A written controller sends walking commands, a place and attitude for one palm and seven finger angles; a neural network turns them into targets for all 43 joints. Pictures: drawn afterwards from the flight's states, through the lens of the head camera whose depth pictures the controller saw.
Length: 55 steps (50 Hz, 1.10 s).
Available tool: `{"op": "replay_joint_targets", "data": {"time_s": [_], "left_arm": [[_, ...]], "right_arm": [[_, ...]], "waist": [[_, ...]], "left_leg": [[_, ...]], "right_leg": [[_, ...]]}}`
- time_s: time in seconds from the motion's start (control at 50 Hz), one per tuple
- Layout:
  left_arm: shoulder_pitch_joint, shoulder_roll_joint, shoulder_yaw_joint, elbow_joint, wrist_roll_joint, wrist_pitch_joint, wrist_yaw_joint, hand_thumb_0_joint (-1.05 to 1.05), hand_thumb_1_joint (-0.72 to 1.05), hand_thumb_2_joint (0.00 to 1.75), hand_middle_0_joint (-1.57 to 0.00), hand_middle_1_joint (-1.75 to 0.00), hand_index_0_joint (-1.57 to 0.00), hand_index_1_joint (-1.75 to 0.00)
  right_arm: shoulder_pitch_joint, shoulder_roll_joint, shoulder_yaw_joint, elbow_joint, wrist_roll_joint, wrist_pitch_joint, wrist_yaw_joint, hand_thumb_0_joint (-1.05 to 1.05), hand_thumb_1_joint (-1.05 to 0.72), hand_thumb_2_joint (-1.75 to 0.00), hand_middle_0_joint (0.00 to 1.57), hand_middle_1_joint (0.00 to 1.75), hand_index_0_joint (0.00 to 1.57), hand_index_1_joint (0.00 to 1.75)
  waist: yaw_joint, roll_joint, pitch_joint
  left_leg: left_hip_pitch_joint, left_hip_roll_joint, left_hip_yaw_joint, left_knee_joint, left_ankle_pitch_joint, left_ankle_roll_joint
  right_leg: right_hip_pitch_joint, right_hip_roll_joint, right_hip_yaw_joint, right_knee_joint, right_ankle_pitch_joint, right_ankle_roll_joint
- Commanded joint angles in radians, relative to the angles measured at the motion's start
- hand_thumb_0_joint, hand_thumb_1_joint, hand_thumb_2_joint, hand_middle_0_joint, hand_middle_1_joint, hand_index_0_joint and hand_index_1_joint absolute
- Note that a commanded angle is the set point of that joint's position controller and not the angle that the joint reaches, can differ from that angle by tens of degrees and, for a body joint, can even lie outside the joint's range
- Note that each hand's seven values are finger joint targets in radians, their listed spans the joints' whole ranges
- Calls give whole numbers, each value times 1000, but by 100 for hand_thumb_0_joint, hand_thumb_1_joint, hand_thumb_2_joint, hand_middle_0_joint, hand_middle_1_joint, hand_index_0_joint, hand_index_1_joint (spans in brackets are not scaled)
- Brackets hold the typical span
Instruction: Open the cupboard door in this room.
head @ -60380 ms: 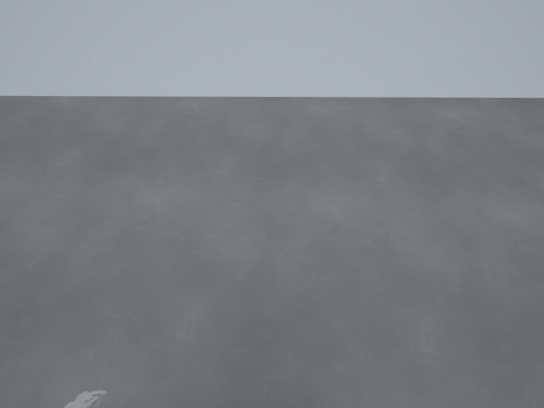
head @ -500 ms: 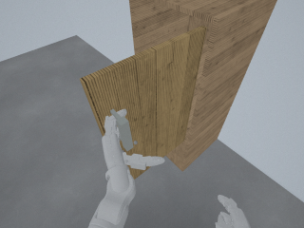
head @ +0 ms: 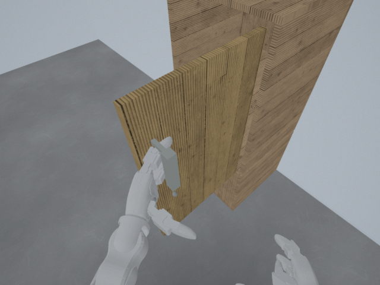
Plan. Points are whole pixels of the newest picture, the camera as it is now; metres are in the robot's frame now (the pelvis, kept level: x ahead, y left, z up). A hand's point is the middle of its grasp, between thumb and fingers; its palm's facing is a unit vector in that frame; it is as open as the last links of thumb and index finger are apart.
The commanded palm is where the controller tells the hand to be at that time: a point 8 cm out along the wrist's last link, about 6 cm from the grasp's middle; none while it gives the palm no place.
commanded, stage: slide the hand sideways off the handle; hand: left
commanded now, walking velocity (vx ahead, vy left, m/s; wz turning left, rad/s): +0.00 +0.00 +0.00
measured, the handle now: (165, 164) +0.34 +0.08 +0.08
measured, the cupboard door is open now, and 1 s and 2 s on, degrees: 91 91 91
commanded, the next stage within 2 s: draw the hand back to the body in 0.88 s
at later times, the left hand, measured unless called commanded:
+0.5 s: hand (154, 211) +0.24 +0.09 +0.08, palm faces -0.05 -1.00 -0.03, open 16.2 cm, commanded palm +0.21 +0.15 +0.07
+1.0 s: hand (128, 233) +0.20 +0.13 +0.07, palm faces -0.04 -1.00 -0.04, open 16.3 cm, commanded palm +0.17 +0.18 +0.08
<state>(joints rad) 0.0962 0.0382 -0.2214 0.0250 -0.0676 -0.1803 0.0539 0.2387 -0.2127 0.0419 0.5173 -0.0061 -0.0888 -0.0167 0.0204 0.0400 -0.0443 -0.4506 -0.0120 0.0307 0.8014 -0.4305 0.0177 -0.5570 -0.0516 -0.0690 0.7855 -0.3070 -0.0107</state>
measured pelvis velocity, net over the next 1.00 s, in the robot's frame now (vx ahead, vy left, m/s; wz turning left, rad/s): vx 0.01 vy -0.01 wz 0.02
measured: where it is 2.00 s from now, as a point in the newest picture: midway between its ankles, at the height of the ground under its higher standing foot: outside the picture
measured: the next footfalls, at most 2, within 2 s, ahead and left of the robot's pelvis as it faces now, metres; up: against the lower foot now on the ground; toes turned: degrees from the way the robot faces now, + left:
none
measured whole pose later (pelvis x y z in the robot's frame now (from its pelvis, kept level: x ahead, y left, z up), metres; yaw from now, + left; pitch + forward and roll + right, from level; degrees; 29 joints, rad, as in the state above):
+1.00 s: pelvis +0.01 -0.01 -0.02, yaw +1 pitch +8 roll -1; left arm 0.58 0.17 -0.02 -0.35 -0.19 -0.26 -0.17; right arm 0.28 -0.24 0.02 0.43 0.01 -0.19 -0.04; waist 0.03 0.06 -0.09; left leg -0.60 0.01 -0.01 0.99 -0.54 0.00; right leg -0.68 -0.03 -0.11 0.94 -0.40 -0.02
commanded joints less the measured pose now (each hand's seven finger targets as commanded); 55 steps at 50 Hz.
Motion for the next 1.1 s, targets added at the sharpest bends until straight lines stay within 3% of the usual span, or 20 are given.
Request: {"op": "replay_joint_targets", "data": {"time_s": [0.0, 0.12, 0.26, 0.34, 0.46, 0.72, 0.76, 0.8, 0.84, 0.9, 0.92, 0.96, 1.0, 1.08], "left_arm": [[-109, 8, 44, -275, 36, -61, 37, 0, -50, 30, -15, -30, -15, -30], [24, 29, 71, -358, 25, -58, 10, 0, -50, 30, -15, -30, -15, -30], [86, 63, 98, -438, 1, -67, -24, 0, -50, 30, -15, -30, -15, -30], [212, 75, 122, -465, -17, -74, -47, 0, -50, 30, -15, -30, -15, -30], [274, 120, 162, -514, -29, -88, -85, 0, -50, 30, -15, -30, -15, -30], [471, 164, 238, -583, -104, -135, -182, 0, -50, 30, -15, -30, -15, -30], [461, 170, 237, -604, -117, -143, -203, 0, -50, 30, -15, -30, -15, -30], [508, 202, 279, -585, -125, -144, -216, 0, -50, 30, -15, -30, -15, -30], [477, 179, 245, -610, -133, -151, -230, 0, -50, 30, -15, -30, -15, -30], [444, 192, 252, -608, -135, -151, -227, 0, -50, 30, -15, -30, -15, -30], [425, 181, 235, -613, -132, -152, -224, 0, -50, 30, -15, -30, -15, -30], [423, 182, 230, -619, -126, -145, -215, 0, -50, 30, -15, -30, -15, -30], [450, 244, 304, -616, -125, -124, -200, 0, -50, 30, -15, -30, -15, -30], [439, 229, 303, -673, -133, -90, -190, 0, -50, 30, -15, -30, -15, -30]], "right_arm": [[-87, -90, -35, -174, -10, -55, 4, 0, -90, -90, 20, 30, 20, 30], [-90, -83, -34, -199, -8, -53, 1, 0, -90, -90, 20, 30, 20, 30], [-72, -91, -33, -207, -6, -72, -10, 0, -90, -90, 20, 30, 20, 30], [-51, -93, -39, -216, -4, -86, -10, 0, -90, -90, 20, 30, 20, 30], [-37, -101, -43, -228, -1, -102, -18, 0, -90, -90, 20, 30, 20, 30], [-16, -111, -56, -248, 11, -135, -25, 0, -90, -90, 20, 30, 20, 30], [-15, -115, -57, -249, 14, -141, -27, 0, -90, -90, 20, 30, 20, 30], [-18, -117, -61, -243, 18, -140, -30, 0, -90, -90, 20, 30, 20, 30], [-22, -118, -59, -251, 20, -146, -30, 0, -90, -90, 20, 30, 20, 30], [-19, -124, -58, -250, 20, -153, -37, 0, -90, -90, 20, 30, 20, 30], [-25, -125, -57, -255, 21, -158, -37, 0, -90, -90, 20, 30, 20, 30], [-14, -125, -56, -257, 21, -164, -38, 0, -90, -90, 20, 30, 20, 30], [-12, -123, -58, -254, 21, -155, -43, 0, -90, -90, 20, 30, 20, 30], [-24, -114, -46, -265, 32, -159, -45, 0, -90, -90, 20, 30, 20, 30]], "waist": [[12, -122, -201], [18, -95, -194], [-2, -72, -177], [5, -93, -197], [1, -88, -192], [2, -88, -199], [-7, -63, -191], [1, -82, -186], [-13, -43, -166], [-18, -77, -155], [-21, -55, -153], [-16, -47, -179], [5, -55, -200], [17, 3, -205]], "left_leg": [[-41, 3, -46, -157, 155, -13], [-57, 2, -31, -146, 144, -12], [-80, -2, -35, -112, 135, -10], [-87, -3, -33, -93, 178, -10], [-115, -7, -34, -63, 187, -8], [-174, -8, -40, -1, 186, -9], [-177, -8, -43, 9, 181, -10], [-198, -8, -45, 19, 175, -11], [-196, -9, -45, 25, 152, -11], [-212, -5, -52, 36, 122, -10], [-207, -6, -54, 35, 104, -11], [-197, -5, -60, 30, 108, -11], [-203, -5, -55, 25, 113, -11], [-148, 0, -61, -21, 150, -15]], "right_leg": [[202, 27, 19, -100, 84, -23], [215, 28, 30, -101, 89, -21], [186, 30, 37, -88, 83, -16], [200, 32, 33, -69, 148, -13], [190, 31, 41, -49, 167, -10], [176, 33, 57, -19, 154, -8], [154, 34, 56, -13, 150, -7], [157, 36, 63, -13, 125, -11], [121, 35, 58, -12, 89, -9], [95, 39, 55, -14, 23, -10], [77, 38, 52, -11, -2, -9], [75, 40, 38, 5, 4, -11], [112, 40, 49, -7, -3, -13], [133, 44, 17, -2, 54, -16]]}}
